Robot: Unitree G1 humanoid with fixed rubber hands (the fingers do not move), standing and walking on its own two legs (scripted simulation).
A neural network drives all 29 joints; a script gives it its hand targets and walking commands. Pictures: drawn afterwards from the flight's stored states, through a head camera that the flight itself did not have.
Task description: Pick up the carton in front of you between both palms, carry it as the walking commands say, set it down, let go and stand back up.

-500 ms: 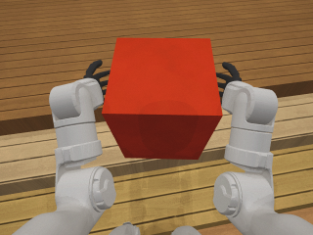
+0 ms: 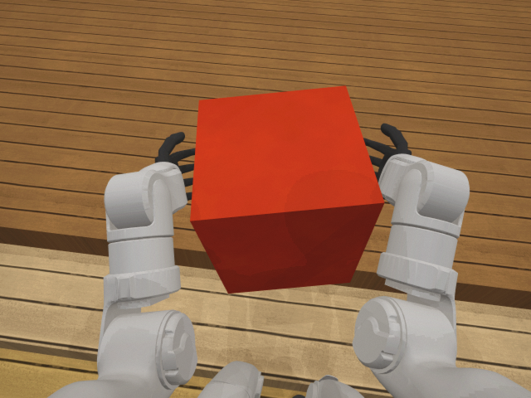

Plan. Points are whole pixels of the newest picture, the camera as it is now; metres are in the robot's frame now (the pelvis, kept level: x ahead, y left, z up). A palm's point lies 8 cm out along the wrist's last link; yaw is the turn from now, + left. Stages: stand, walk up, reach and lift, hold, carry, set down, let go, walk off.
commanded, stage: carry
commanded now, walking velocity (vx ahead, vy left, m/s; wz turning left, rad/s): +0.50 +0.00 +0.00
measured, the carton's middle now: (281, 199) +0.38 +0.06 +0.08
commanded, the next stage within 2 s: none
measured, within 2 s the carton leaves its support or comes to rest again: neither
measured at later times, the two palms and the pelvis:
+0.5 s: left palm out of the picture +0.69 +0.18 +0.25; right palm (423, 25) +0.65 -0.12 +0.25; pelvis +0.31 +0.07 +0.09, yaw -1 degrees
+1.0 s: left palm out of the picture +0.96 +0.13 +0.36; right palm out of the picture +0.98 -0.17 +0.36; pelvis +0.62 -0.05 +0.20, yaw +1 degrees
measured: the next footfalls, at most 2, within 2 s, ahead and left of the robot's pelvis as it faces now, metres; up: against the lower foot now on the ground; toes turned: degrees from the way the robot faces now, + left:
left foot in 0.40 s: +0.46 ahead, +0.18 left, +0.13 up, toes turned +5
right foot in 0.92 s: +0.77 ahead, -0.13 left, +0.25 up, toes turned -5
